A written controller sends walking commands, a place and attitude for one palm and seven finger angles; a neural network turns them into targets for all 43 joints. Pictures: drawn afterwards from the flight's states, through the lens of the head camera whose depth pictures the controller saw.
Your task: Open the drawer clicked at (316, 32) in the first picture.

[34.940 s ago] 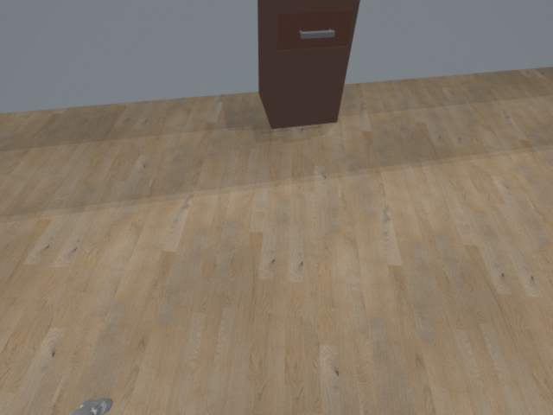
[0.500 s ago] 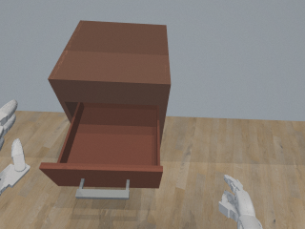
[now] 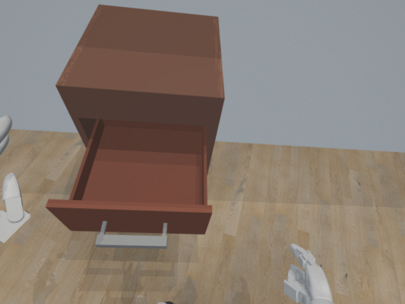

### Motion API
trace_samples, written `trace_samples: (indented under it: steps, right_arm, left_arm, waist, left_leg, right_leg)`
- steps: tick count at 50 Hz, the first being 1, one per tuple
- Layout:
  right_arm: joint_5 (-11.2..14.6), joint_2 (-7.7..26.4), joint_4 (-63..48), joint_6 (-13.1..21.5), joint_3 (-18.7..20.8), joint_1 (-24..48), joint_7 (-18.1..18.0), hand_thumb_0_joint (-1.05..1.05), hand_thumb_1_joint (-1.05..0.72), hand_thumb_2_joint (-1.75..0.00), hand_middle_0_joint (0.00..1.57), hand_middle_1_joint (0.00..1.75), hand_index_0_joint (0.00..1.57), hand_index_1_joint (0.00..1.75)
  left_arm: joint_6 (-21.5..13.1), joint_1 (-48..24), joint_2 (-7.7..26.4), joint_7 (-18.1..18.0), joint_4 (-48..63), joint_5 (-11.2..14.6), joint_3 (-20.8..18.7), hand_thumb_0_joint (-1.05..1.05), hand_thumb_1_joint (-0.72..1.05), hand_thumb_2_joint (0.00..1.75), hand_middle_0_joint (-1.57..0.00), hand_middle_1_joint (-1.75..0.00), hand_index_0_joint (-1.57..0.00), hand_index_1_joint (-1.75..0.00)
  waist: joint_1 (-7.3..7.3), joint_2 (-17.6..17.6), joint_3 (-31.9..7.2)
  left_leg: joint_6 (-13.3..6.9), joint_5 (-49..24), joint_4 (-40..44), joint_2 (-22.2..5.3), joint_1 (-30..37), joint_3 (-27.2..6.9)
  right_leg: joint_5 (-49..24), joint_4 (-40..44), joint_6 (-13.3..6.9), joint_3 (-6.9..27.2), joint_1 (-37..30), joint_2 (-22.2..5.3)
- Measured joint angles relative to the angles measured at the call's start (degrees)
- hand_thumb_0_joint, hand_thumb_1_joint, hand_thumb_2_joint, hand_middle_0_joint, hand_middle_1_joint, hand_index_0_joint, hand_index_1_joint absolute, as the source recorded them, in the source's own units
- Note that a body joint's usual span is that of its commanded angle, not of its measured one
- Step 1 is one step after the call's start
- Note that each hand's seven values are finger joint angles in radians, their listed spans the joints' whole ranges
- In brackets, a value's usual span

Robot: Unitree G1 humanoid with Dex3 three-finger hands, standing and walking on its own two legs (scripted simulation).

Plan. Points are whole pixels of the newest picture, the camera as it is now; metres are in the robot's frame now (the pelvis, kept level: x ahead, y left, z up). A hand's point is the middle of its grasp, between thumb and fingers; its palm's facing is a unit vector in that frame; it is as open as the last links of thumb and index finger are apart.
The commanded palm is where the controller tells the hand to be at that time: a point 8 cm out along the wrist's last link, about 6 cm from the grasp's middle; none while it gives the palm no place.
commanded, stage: step back with the hand held close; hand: left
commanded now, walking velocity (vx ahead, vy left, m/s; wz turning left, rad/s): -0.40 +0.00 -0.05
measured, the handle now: (133, 233) +0.29 +0.18 -0.19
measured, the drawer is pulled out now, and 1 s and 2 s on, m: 0.28 0.28 0.28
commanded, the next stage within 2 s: stop stepping back and stand still in 0.40 s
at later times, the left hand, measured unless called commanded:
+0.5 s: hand out of the picture +0.07 +0.18 +0.14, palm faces +0.34 -0.80 -0.49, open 7.4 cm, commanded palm -0.01 +0.22 +0.18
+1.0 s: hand out of the picture -0.05 +0.12 +0.14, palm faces +0.41 -0.81 -0.42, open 7.4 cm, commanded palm -0.11 +0.16 +0.18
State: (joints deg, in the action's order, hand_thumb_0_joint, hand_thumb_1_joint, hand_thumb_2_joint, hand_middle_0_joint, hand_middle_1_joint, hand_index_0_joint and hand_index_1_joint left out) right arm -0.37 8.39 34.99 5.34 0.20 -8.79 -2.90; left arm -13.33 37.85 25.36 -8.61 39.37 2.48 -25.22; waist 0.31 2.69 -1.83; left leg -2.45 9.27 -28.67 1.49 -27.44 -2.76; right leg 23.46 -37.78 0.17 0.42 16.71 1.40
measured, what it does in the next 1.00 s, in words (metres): walks backwards: right foot, then left foot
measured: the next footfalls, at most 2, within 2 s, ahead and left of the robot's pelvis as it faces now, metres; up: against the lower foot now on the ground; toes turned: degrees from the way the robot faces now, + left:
right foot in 0.12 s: -0.14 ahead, -0.13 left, +0.00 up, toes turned -3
left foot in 0.48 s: -0.11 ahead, +0.02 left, +0.00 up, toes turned +4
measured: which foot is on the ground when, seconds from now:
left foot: down 0.00-0.24, up 0.26-0.46, down 0.48-0.72, up 0.74-1.00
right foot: up 0.00-0.10, down 0.12-0.48, up 0.50-0.70, down 0.72-1.00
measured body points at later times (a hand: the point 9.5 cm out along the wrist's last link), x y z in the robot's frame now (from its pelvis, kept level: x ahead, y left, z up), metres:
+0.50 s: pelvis -0.13 -0.07 +0.00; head -0.06 -0.06 +0.45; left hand +0.05 +0.22 +0.17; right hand +0.08 -0.31 -0.08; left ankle -0.15 +0.02 -0.74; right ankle -0.17 -0.14 -0.72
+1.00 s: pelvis -0.22 -0.13 +0.00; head -0.21 -0.12 +0.45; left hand -0.07 +0.16 +0.16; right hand -0.07 -0.39 -0.08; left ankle -0.26 +0.00 -0.73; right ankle -0.19 -0.23 -0.74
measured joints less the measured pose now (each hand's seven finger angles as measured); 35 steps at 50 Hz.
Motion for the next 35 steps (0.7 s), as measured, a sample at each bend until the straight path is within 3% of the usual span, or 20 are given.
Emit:
trace_samples:
  steps: [4,8,12,13,16,18,19,21,23,24,26,29,32,35]
  right_arm:
    - [-0.56,-0.55,0.00,0.91,-0.93,5.12,1.42,0.01,-0.90,-0.89,0.21,0.30,0.20,0.30]
    - [-0.47,-0.27,-1.93,1.00,-1.31,9.34,2.37,0.01,-0.90,-0.89,0.21,0.30,0.20,0.30]
    - [0.69,2.11,-3.38,-0.92,-0.52,9.38,2.68,0.01,-0.90,-0.89,0.21,0.30,0.20,0.30]
    - [1.48,2.42,-3.16,-1.68,-0.14,8.03,2.56,0.01,-0.90,-0.89,0.21,0.30,0.20,0.30]
    - [2.96,2.42,-1.31,-3.70,0.65,3.10,1.22,0.01,-0.90,-0.89,0.21,0.30,0.20,0.30]
    - [2.39,2.52,-0.22,-4.97,0.71,1.48,-0.28,0.01,-0.90,-0.89,0.21,0.30,0.20,0.30]
    - [2.16,2.85,0.08,-5.44,0.57,1.43,-1.05,0.01,-0.90,-0.89,0.21,0.30,0.20,0.30]
    - [1.93,3.88,-0.05,-5.85,0.19,2.29,-2.29,0.01,-0.90,-0.90,0.20,0.30,0.20,0.30]
    - [2.04,4.94,-1.38,-5.91,0.17,3.22,-2.53,0.01,-0.90,-0.90,0.20,0.30,0.20,0.30]
    - [2.16,5.26,-2.29,-5.50,0.64,3.45,-2.37,0.01,-0.90,-0.90,0.20,0.30,0.20,0.30]
    - [2.28,3.95,-2.31,-3.75,1.91,4.31,-1.65,0.01,-0.90,-0.90,0.20,0.30,0.20,0.30]
    - [1.63,1.60,-2.05,-1.08,1.52,4.94,-0.34,0.01,-0.90,-0.90,0.20,0.30,0.20,0.30]
    - [1.50,-0.02,-3.07,0.14,0.24,3.50,0.21,0.01,-0.90,-0.90,0.20,0.30,0.20,0.30]
    - [1.87,-0.63,-3.76,0.58,-1.09,1.22,0.46,0.01,-0.90,-0.89,0.20,0.30,0.20,0.30]
  left_arm:
    - [0.73,-1.60,-0.36,1.44,0.11,0.31,1.64,0.02,0.89,0.89,-0.20,-0.30,-0.21,-0.30]
    - [1.37,-1.84,1.32,3.17,1.52,1.21,1.74,0.02,0.89,0.89,-0.21,-0.30,-0.21,-0.30]
    - [0.98,0.36,2.63,5.25,3.47,1.91,1.58,0.02,0.88,0.89,-0.21,-0.30,-0.21,-0.30]
    - [0.41,1.59,3.25,5.58,4.05,1.93,1.18,0.02,0.88,0.89,-0.21,-0.30,-0.22,-0.30]
    - [-1.80,5.65,4.12,5.00,3.75,1.78,-1.12,0.02,0.88,0.89,-0.22,-0.30,-0.22,-0.30]
    - [-2.01,6.51,2.15,3.81,0.93,1.11,-1.93,0.01,0.88,0.89,-0.22,-0.30,-0.22,-0.31]
    - [-1.73,5.61,0.49,3.21,-1.17,0.80,-1.66,0.01,0.88,0.89,-0.22,-0.30,-0.22,-0.31]
    - [-0.55,2.23,-2.75,2.10,-5.49,0.36,-0.63,0.01,0.88,0.89,-0.21,-0.30,-0.22,-0.30]
    - [1.71,-0.08,-4.37,0.90,-6.79,0.61,0.75,0.01,0.88,0.89,-0.21,-0.30,-0.22,-0.30]
    - [2.64,-0.49,-4.29,0.42,-5.89,0.67,1.52,0.01,0.89,0.89,-0.21,-0.30,-0.21,-0.30]
    - [3.14,-2.12,-3.32,-0.08,-4.00,0.45,3.24,0.01,0.89,0.89,-0.20,-0.30,-0.21,-0.30]
    - [3.10,-1.79,-3.20,0.04,-0.81,-0.33,5.09,0.02,0.89,0.89,-0.20,-0.30,-0.21,-0.30]
    - [4.48,1.43,-1.25,-0.09,4.05,-0.34,4.28,0.02,0.89,0.89,-0.21,-0.30,-0.21,-0.30]
    - [3.44,4.18,1.54,-0.48,6.97,0.32,1.10,0.02,0.88,0.89,-0.21,-0.30,-0.21,-0.30]
  waist:
    - [-0.65,0.46,2.81]
    - [-0.63,0.39,6.24]
    - [0.18,-5.48,8.97]
    - [0.29,-5.68,8.39]
    - [-0.22,-1.77,3.32]
    - [-0.10,0.16,0.88]
    - [0.03,0.29,0.62]
    - [0.52,-0.60,1.80]
    - [1.24,-2.15,3.61]
    - [1.42,-2.90,4.17]
    - [0.67,-0.20,5.67]
    - [-0.03,3.16,7.76]
    - [0.43,2.87,8.07]
    - [0.55,1.22,7.05]
  left_leg:
    - [1.00,-2.99,2.27,-1.11,-1.51,1.73]
    - [2.35,-5.72,2.46,-2.02,-3.79,2.94]
    - [3.26,-6.81,-0.59,-5.44,-4.90,-0.27]
    - [3.09,-2.19,-5.05,-5.04,-5.32,-0.46]
    - [3.06,14.37,-28.23,0.59,-7.68,0.57]
    - [3.50,18.81,-34.11,2.39,-5.85,2.96]
    - [3.47,20.18,-32.24,2.58,-3.78,3.82]
    - [3.51,17.59,-20.15,2.29,1.86,4.67]
    - [3.01,3.01,-3.93,0.64,8.17,5.34]
    - [1.75,-2.48,0.91,-0.44,10.14,5.17]
    - [-0.07,2.87,1.90,0.60,9.94,5.82]
    - [0.07,4.12,1.15,1.05,8.67,6.73]
    - [1.29,2.98,-0.01,-0.50,7.62,5.90]
    - [2.57,3.61,-3.26,-2.15,5.97,4.88]
  right_leg:
    - [-1.59,4.89,0.25,0.54,-3.36,-0.39]
    - [-0.09,8.90,-0.25,0.31,-3.93,-0.26]
    - [-2.77,12.81,-2.52,-2.61,-6.37,4.11]
    - [-3.40,13.53,-2.99,-3.16,-7.17,4.33]
    - [-3.12,13.28,-3.81,-3.09,-6.60,1.53]
    - [-4.27,13.74,-4.05,-3.11,-6.16,0.00]
    - [-5.58,13.39,-4.08,-3.45,-5.62,-0.30]
    - [-8.93,11.19,-3.61,-4.74,-3.84,-0.16]
    - [-10.88,7.21,-1.97,-6.36,-1.38,0.79]
    - [-9.93,3.68,-0.81,-6.64,0.67,1.52]
    - [-1.47,-7.26,0.07,-3.19,6.22,0.58]
    - [3.23,-16.91,0.45,0.35,11.13,-0.85]
    - [2.32,-12.67,1.05,-0.84,9.69,-2.53]
    - [-1.27,-0.36,1.42,-2.99,3.55,-3.98]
